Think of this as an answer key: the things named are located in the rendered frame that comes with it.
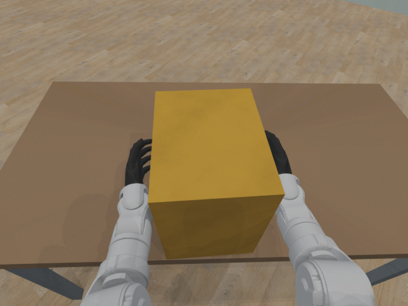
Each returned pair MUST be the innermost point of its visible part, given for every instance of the left robot forearm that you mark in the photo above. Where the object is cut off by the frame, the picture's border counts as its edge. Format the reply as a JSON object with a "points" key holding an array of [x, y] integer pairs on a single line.
{"points": [[127, 258]]}

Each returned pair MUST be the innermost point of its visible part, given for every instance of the left robot upper arm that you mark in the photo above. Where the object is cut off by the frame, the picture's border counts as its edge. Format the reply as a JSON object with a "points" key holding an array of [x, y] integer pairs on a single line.
{"points": [[127, 294]]}

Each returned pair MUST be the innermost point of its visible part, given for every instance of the right robot hand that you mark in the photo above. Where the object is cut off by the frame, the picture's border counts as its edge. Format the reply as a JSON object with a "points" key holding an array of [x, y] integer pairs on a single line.
{"points": [[278, 153]]}

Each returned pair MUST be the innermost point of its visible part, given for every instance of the left robot hand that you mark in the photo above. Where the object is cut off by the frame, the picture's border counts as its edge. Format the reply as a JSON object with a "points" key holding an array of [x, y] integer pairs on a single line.
{"points": [[134, 168]]}

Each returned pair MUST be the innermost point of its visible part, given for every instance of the table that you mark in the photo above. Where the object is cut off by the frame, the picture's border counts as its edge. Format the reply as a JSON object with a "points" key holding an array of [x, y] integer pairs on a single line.
{"points": [[60, 185]]}

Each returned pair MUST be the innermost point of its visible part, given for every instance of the carton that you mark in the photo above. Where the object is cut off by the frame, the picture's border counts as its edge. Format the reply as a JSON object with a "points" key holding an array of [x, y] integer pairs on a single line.
{"points": [[214, 186]]}

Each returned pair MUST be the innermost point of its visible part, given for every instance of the right robot forearm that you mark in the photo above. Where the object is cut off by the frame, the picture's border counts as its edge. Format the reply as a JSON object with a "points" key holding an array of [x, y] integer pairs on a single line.
{"points": [[300, 230]]}

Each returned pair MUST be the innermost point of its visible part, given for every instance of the right robot upper arm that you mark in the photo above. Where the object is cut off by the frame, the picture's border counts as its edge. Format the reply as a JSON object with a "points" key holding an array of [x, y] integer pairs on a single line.
{"points": [[332, 283]]}

